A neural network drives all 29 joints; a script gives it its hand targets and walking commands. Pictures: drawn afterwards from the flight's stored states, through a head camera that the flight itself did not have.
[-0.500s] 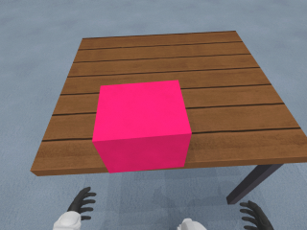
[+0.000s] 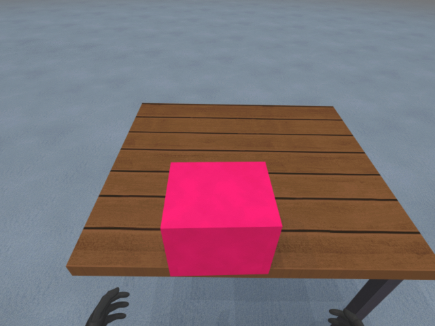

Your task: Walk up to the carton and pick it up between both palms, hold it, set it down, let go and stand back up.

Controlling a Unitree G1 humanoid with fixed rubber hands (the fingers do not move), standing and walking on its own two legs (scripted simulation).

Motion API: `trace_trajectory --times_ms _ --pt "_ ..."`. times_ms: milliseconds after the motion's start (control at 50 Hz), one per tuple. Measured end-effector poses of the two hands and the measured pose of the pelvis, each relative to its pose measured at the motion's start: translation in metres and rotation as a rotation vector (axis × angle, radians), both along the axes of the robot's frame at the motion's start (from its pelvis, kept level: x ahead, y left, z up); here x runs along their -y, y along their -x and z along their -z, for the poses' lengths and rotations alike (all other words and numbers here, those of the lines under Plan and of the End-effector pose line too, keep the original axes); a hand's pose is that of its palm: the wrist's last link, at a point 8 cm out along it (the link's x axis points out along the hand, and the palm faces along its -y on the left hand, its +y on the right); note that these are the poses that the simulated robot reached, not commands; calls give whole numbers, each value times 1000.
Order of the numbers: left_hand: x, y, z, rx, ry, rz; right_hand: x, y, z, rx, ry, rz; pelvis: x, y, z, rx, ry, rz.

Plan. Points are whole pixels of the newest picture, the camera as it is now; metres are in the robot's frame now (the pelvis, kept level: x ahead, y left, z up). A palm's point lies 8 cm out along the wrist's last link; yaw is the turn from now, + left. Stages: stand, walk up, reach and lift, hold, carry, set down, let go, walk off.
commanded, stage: reach and lift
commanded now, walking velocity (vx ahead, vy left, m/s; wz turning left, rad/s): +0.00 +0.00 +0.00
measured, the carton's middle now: (218, 217) +0.38 +0.02 +0.00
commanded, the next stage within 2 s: none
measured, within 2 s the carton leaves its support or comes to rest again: neither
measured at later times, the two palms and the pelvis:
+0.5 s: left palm (93, 324) +0.17 +0.23 -0.01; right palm out of the picture +0.16 -0.20 -0.01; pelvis +0.01 +0.02 +0.01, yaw +0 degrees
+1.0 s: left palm (104, 280) +0.22 +0.22 +0.04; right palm (346, 284) +0.22 -0.19 +0.04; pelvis +0.00 +0.02 +0.01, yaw -1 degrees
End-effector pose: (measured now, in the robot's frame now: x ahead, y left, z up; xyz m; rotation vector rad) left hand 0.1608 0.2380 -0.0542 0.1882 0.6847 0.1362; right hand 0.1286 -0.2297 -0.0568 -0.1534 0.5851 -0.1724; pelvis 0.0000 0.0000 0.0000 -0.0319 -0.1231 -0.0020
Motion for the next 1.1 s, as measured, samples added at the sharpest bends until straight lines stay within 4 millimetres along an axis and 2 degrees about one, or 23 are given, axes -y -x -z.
trace_trajectory --times_ms 120,340,540,640,780,940,1100 --pt "9 -2 -4 30 30 -3 -10 -11 -11 35 -24 -9 -4 -5 -2 37 -1 3" --pt "8 -3 -29 151 58 -48 -23 -29 -37 117 -64 -31 -9 -10 -8 21 -3 -2" --pt "9 -6 -46 256 82 -38 -28 -26 -52 176 -82 -10 -17 -7 -10 11 -3 3" --pt "13 -10 -55 301 104 -40 -31 -32 -63 245 -99 -10 -21 -4 -9 10 -3 8" --pt "19 -27 -73 387 129 -41 -34 -53 -84 345 -108 -28 -23 -1 -8 12 -7 10" --pt "21 -47 -80 343 142 -56 -37 -75 -89 307 -121 -32 -22 0 -9 11 -13 10" --pt "21 -80 -103 361 137 -44 -34 -111 -113 350 -116 -37 -18 -1 -11 -29 -15 13"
